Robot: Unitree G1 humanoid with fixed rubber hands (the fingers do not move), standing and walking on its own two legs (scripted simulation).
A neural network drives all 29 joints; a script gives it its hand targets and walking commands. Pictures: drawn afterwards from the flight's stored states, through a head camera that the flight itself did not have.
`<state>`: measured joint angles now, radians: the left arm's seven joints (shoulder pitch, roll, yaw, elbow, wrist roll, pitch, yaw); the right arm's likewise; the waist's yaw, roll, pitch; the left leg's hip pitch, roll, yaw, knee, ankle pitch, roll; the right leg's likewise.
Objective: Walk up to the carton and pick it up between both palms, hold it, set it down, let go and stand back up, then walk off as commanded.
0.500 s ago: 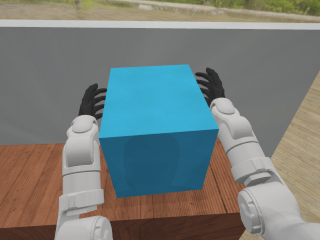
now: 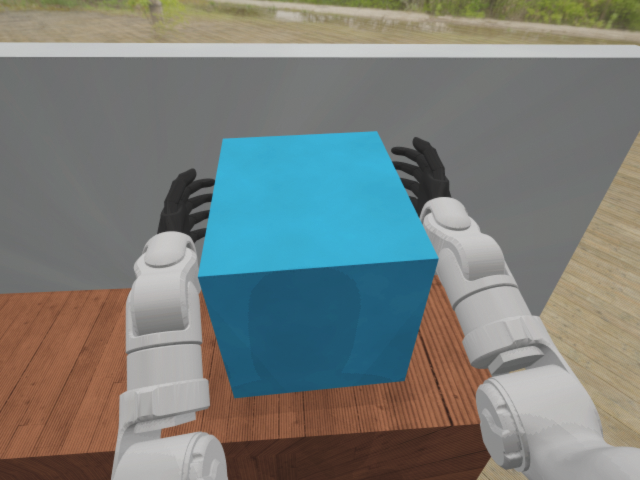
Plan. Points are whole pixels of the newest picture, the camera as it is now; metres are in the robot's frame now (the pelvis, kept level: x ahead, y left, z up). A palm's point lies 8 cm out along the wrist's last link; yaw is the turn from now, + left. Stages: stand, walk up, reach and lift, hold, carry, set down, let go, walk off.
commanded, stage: hold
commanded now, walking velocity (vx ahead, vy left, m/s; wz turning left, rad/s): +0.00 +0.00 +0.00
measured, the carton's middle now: (310, 255) +0.36 +0.00 +0.15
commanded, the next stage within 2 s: none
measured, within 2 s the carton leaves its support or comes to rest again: neither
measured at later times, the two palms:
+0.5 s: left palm (176, 235) +0.35 +0.16 +0.20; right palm (428, 202) +0.36 -0.15 +0.22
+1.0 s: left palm (176, 235) +0.35 +0.16 +0.20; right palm (428, 199) +0.36 -0.15 +0.22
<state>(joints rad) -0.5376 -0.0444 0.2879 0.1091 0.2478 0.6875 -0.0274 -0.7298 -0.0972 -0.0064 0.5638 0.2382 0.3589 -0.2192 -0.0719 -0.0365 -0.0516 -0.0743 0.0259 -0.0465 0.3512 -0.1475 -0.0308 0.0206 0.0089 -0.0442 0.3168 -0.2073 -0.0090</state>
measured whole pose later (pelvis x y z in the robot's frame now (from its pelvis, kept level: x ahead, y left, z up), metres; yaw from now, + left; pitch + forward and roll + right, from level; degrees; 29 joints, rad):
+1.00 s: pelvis +0.00 +0.00 +0.00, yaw +0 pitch -7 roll -1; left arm -0.54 -0.03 0.27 0.10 0.24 0.68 -0.02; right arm -0.73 -0.10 0.00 0.56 0.24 0.35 -0.22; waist -0.07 -0.04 -0.05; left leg -0.08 0.03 -0.05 0.36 -0.15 -0.03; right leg 0.02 0.01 -0.04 0.31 -0.20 -0.01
